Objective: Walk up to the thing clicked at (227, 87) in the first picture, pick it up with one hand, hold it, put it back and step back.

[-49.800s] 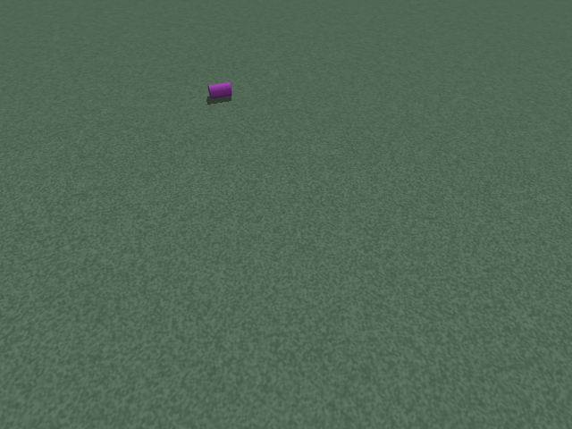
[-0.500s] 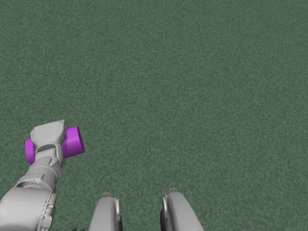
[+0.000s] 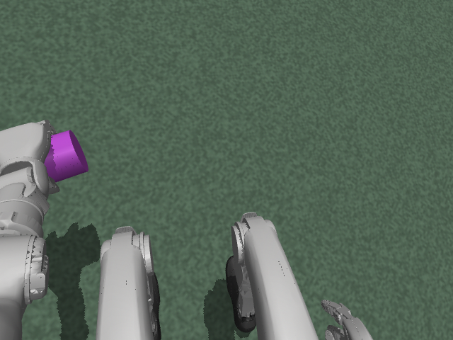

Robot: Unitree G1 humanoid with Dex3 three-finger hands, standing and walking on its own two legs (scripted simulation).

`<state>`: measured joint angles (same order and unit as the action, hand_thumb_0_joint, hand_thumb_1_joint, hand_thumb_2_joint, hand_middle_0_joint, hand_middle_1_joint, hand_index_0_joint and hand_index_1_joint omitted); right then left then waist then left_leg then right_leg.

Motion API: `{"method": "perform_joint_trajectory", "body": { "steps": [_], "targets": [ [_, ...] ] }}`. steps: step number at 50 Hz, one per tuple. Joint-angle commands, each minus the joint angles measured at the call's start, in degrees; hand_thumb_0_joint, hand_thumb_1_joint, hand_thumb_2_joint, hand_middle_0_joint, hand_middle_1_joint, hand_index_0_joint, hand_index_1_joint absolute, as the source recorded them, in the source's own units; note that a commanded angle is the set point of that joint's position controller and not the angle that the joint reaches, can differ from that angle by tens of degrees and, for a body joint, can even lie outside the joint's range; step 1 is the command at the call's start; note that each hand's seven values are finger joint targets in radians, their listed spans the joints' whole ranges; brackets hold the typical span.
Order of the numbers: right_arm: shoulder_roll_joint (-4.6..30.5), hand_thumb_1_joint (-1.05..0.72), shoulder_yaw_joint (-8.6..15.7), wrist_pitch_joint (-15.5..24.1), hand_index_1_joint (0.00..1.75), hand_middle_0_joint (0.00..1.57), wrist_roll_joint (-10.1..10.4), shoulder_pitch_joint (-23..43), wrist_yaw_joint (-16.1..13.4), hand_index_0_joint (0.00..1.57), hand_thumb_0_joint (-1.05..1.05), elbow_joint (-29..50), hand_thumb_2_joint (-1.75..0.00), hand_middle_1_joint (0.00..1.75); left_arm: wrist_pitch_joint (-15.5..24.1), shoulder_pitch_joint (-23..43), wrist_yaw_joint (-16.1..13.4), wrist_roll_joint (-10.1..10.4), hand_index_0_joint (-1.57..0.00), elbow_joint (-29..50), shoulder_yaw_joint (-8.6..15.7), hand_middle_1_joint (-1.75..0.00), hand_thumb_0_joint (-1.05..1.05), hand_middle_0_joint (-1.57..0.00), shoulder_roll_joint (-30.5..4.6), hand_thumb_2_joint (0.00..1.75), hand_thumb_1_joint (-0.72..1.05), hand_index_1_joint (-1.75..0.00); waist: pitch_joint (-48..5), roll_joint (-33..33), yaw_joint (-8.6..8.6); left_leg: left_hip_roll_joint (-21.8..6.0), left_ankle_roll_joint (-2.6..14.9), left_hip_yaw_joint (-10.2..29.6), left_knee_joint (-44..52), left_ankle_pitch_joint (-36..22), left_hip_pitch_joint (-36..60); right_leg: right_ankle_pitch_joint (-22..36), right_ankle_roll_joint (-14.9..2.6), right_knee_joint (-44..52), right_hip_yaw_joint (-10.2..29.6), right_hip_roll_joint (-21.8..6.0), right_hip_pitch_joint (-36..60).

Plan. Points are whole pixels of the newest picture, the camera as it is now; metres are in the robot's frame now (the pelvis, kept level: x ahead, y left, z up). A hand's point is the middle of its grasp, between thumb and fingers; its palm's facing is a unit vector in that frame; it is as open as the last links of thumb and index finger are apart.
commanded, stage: crouch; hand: left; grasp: from above
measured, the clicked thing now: (40, 163) +0.44 +0.30 -0.19
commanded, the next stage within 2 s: lower in 0.78 s
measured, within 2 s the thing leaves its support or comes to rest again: neither
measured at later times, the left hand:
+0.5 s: hand (54, 161) +0.47 +0.30 -0.25, palm faces -0.43 -0.15 -0.89, open 11.1 cm
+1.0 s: hand (59, 161) +0.48 +0.30 -0.30, palm faces -0.43 -0.15 -0.89, open 11.2 cm
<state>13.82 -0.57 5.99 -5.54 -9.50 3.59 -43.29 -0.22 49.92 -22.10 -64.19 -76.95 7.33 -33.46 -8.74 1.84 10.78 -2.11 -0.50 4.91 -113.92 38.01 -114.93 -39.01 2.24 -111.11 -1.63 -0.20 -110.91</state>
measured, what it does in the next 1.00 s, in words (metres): lowers itself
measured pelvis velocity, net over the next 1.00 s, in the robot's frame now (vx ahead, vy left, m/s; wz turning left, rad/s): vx -0.01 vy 0.00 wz -0.09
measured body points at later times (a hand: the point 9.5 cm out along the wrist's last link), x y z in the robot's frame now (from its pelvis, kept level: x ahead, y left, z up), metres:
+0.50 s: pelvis -0.01 +0.00 -0.08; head +0.25 +0.05 +0.28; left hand +0.49 +0.30 -0.20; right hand +0.02 -0.28 -0.19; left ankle +0.07 +0.12 -0.42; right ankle +0.08 -0.14 -0.42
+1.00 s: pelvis -0.01 +0.00 -0.12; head +0.26 +0.06 +0.23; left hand +0.50 +0.31 -0.25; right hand +0.01 -0.27 -0.22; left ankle +0.07 +0.12 -0.42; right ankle +0.08 -0.14 -0.42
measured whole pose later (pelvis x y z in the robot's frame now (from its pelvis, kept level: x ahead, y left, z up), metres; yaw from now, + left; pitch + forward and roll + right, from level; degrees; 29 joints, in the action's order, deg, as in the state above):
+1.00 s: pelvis -0.01 +0.00 -0.12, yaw -5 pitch +36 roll -9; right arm 16.2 -6.8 4.1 -8.3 -9.0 8.8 -41.2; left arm 3.1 61.2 -21.0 -67.9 -87.0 11.4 -48.8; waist 0.6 -1.4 15.7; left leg -2.0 -0.8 9.7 -136.8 40.1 -133.2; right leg -40.1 3.1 -131.6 -4.0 1.8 -127.8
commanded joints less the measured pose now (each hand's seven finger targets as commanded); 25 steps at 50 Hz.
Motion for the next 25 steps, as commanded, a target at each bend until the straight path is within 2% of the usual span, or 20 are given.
{"method": "perform_joint_trajectory", "body": {
  "steps": [1, 3, 4, 5, 7, 9, 10, 11, 12, 13, 14, 15, 17, 18, 22, 24, 25],
  "targets": [
    [13.3, -0.88, 4.6, 0.7, 0.30, 0.20, -0.3, -13.3, -0.2, 0.20, 0.00, 0.7, -0.89, 0.30, 0.5, 26.3, -2.9, -0.8, -1.02, 12.3, 1.7, -0.65, 0.00, -1.01, -20.1, 0.73, 0.64, -0.63, -44.3, 15.9, 0.93, 0.6, 1.05, -2.7, 9.2, -15.4, 35.0, 16.0, -4.32, 9.6, -4.0, 1.5, 15.1],
    [13.2, -0.88, 4.2, 0.6, 0.30, 0.20, -0.6, -13.3, 0.1, 0.20, 0.00, 0.5, -0.89, 0.30, 0.5, 25.6, -2.7, -0.6, -1.04, 10.6, 1.5, -0.65, 0.00, -1.03, -19.7, 0.73, 0.66, -0.63, -42.9, 16.6, 1.08, 0.6, 0.95, -2.9, 8.1, -14.6, 32.8, 15.4, -4.31, 8.2, -4.0, 1.5, 14.8],
    [13.6, -0.88, 4.3, 0.5, 0.30, 0.20, -0.7, -13.5, 0.2, 0.20, 0.00, 0.4, -0.89, 0.30, 0.2, 24.0, -2.8, -0.6, -1.05, 9.4, 2.2, -0.64, 0.00, -1.03, -20.5, 0.72, 0.67, -0.62, -42.7, 15.0, 0.53, 0.6, 1.10, -2.8, 7.4, -15.3, 32.9, 15.8, -4.19, 7.8, -4.2, 1.4, 14.2],
    [13.9, -0.88, 4.3, 0.6, 0.30, 0.20, -0.7, -13.3, 0.2, 0.20, 0.00, 0.5, -0.89, 0.30, 0.1, 25.8, -2.8, -0.8, -1.06, 10.0, 3.0, -0.64, 0.00, -1.04, -22.3, 0.74, 0.69, -0.62, -43.7, 15.7, 0.94, 0.5, 1.08, -2.7, 6.6, -15.0, 32.1, 15.8, -4.18, 6.8, -4.3, 1.5, 13.7],
    [13.7, -0.88, 3.8, 0.4, 0.30, 0.20, -0.9, -13.2, 0.5, 0.20, 0.00, 0.4, -0.89, 0.30, 0.1, 25.5, -2.1, -0.9, -1.08, 8.3, 1.8, -0.64, 0.00, -1.06, -20.5, 0.74, 0.71, -0.63, -40.7, 16.5, 1.77, 0.6, 0.97, -2.5, 5.7, -15.2, 30.6, 15.7, -4.22, 5.5, -4.5, 1.5, 11.6],
    [13.9, -0.88, 3.8, 0.1, 0.30, 0.20, -0.9, -13.2, 0.8, 0.20, 0.00, 0.5, -0.89, 0.30, 0.3, 25.9, -1.5, -0.8, -1.08, 7.6, 2.4, -0.64, 0.00, -1.06, -22.9, 0.73, 0.71, -0.62, -40.5, 14.7, 1.93, 0.5, 1.37, -2.8, 3.8, -15.3, 28.1, 16.4, -3.99, 4.8, -4.4, 1.9, 12.8],
    [13.7, -0.88, 3.7, -0.1, 0.30, 0.20, -1.0, -13.3, 1.0, 0.20, 0.00, 0.6, -0.89, 0.30, 0.4, 25.7, -1.3, -0.9, -1.07, 7.4, 2.3, -0.66, 0.00, -1.06, -22.7, 0.74, 0.71, -0.64, -40.4, 14.5, 1.86, 0.6, 1.46, -3.1, 3.0, -15.7, 27.3, 17.1, -3.86, 4.5, -4.2, 1.9, 13.4],
    [14.5, -0.88, 3.5, -0.2, 0.30, 0.20, -0.9, -13.3, 1.1, 0.20, 0.00, 0.4, -0.89, 0.30, 0.6, 25.5, -1.3, -1.3, -1.08, 6.6, 3.4, -0.64, 0.00, -1.06, -24.7, 0.72, 0.71, -0.62, -39.0, 15.0, 1.52, 0.8, 1.30, -3.1, 3.0, -15.4, 25.7, 16.7, -3.95, 3.5, -4.4, 1.7, 12.2],
    [13.8, -0.88, 3.4, -0.3, 0.30, 0.20, -1.2, -12.9, 1.4, 0.20, 0.00, 0.9, -0.89, 0.30, 0.8, 24.9, -0.8, -1.1, -1.09, 6.8, 3.1, -0.63, 0.00, -1.08, -24.3, 0.71, 0.73, -0.61, -40.2, 15.3, 1.14, 0.5, 1.45, -3.1, 1.8, -16.0, 26.4, 17.1, -3.87, 3.2, -4.2, 2.0, 13.0],
    [14.6, -0.88, 3.4, -0.4, 0.30, 0.20, -1.2, -13.4, 1.4, 0.20, 0.00, 0.7, -0.89, 0.30, 1.0, 26.2, -0.6, -1.6, -1.09, 6.6, 3.0, -0.63, 0.00, -1.07, -24.5, 0.72, 0.73, -0.62, -40.3, 14.8, 2.08, 0.6, 1.49, -3.0, 1.2, -15.9, 25.9, 17.1, -3.79, 2.6, -4.5, 2.0, 11.7],
    [14.4, -0.88, 3.3, -0.6, 0.30, 0.20, -1.2, -13.2, 1.7, 0.20, 0.00, 0.8, -0.89, 0.30, 1.2, 26.9, -0.6, -1.7, -1.09, 6.6, 3.0, -0.65, 0.00, -1.07, -24.8, 0.71, 0.74, -0.63, -40.3, 15.8, 1.97, 0.6, 1.37, -3.0, 1.0, -15.5, 25.5, 16.6, -3.96, 2.0, -4.5, 2.1, 11.3],
    [14.3, -0.88, 3.1, -0.6, 0.30, 0.20, -1.3, -13.2, 1.9, 0.20, 0.00, 0.7, -0.89, 0.30, 1.4, 26.2, -0.4, -1.5, -1.10, 4.9, 2.6, -0.66, 0.00, -1.08, -23.9, 0.72, 0.74, -0.64, -38.0, 15.9, 2.35, 0.6, 1.26, -2.9, 0.8, -14.8, 23.9, 16.1, -3.99, 1.3, -4.8, 2.0, 10.4],
    [14.8, -0.88, 3.1, -0.9, 0.30, 0.20, -1.3, -13.1, 2.1, 0.20, 0.00, 0.7, -0.89, 0.30, 1.7, 26.9, -0.8, -2.1, -1.09, 4.5, 3.8, -0.65, 0.00, -1.08, -26.2, 0.75, 0.74, -0.63, -38.4, 16.0, 2.05, 0.6, 1.29, -2.8, 0.1, -14.3, 23.8, 15.5, -4.06, 0.4, -5.0, 2.1, 9.1],
    [14.6, -0.88, 2.9, -1.0, 0.30, 0.20, -1.4, -13.3, 2.3, 0.20, 0.00, 1.0, -0.89, 0.30, 1.9, 27.7, -0.7, -2.2, -1.10, 4.3, 3.3, -0.65, 0.00, -1.08, -25.7, 0.73, 0.74, -0.63, -38.9, 15.7, 2.55, 0.6, 1.31, -2.7, -0.6, -14.1, 23.2, 15.5, -4.05, -0.1, -5.2, 2.3, 9.3],
    [15.8, -0.88, 2.3, -1.2, 0.30, 0.20, -1.7, -13.6, 2.8, 0.20, 0.00, 1.1, -0.89, 0.30, 2.3, 28.2, -1.3, -3.0, -1.12, 2.3, 4.5, -0.65, 0.00, -1.11, -27.8, 0.75, 0.77, -0.64, -37.0, 17.3, 2.88, 0.6, 0.99, -1.9, -1.3, -13.4, 22.6, 14.6, -4.24, -2.7, -6.1, 2.0, 5.8],
    [15.7, -0.88, 1.9, -1.4, 0.30, 0.20, -1.9, -13.6, 3.0, 0.20, 0.00, 1.2, -0.89, 0.30, 2.6, 29.2, -1.4, -3.3, -1.12, 1.8, 4.1, -0.64, 0.00, -1.11, -27.7, 0.75, 0.76, -0.63, -36.4, 18.3, 3.37, 0.5, 0.88, -1.4, -2.0, -12.7, 22.9, 13.7, -4.35, -3.5, -6.4, 2.1, 4.1],
    [16.0, -0.88, 1.9, -1.4, 0.30, 0.20, -2.0, -13.6, 3.1, 0.20, 0.00, 1.2, -0.89, 0.30, 3.0, 31.0, -1.7, -3.3, -1.13, 2.8, 4.5, -0.65, 0.00, -1.11, -28.9, 0.75, 0.78, -0.64, -36.7, 18.5, 3.75, 0.6, 1.05, -1.8, -2.7, -12.0, 21.5, 13.7, -4.22, -3.4, -6.4, 2.3, 4.7]
  ]
}}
